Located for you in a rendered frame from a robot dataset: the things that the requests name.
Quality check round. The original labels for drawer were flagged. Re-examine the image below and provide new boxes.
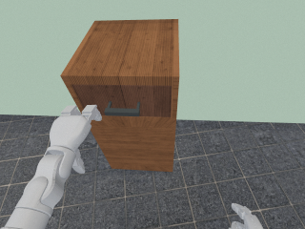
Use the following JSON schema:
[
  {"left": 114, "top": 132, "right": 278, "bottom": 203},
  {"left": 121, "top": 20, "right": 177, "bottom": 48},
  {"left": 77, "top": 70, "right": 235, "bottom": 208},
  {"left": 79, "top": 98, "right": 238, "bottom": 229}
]
[{"left": 72, "top": 84, "right": 173, "bottom": 117}]

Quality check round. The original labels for robot right hand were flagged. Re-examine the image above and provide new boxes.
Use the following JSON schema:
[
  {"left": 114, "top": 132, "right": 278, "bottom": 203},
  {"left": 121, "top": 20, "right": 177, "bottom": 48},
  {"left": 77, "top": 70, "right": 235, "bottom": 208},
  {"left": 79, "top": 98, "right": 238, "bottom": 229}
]
[{"left": 229, "top": 203, "right": 263, "bottom": 229}]

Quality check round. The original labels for handle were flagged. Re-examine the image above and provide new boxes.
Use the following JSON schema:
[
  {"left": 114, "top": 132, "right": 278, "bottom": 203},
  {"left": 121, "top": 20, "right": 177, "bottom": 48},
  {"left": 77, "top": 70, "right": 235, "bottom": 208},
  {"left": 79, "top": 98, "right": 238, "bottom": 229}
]
[{"left": 104, "top": 101, "right": 140, "bottom": 116}]

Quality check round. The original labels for robot left forearm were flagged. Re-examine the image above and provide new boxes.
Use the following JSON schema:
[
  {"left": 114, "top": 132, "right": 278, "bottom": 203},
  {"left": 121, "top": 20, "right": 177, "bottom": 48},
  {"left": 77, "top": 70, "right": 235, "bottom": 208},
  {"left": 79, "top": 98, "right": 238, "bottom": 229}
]
[{"left": 0, "top": 145, "right": 76, "bottom": 229}]

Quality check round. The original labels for cabinet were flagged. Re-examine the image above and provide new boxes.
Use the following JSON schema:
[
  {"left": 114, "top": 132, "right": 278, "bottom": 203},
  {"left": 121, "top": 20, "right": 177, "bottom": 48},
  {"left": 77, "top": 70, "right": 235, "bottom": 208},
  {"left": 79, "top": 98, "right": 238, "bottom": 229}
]
[{"left": 60, "top": 19, "right": 180, "bottom": 172}]

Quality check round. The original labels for robot left hand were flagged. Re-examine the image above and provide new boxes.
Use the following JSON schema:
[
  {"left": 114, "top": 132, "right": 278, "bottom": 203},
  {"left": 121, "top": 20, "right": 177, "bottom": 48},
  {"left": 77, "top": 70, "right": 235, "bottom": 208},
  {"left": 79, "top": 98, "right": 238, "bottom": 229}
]
[{"left": 50, "top": 105, "right": 102, "bottom": 174}]

